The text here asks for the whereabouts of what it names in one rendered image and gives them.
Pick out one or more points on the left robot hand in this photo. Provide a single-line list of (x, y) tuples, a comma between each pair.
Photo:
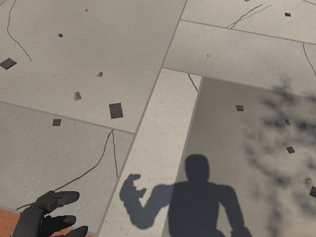
[(32, 222)]

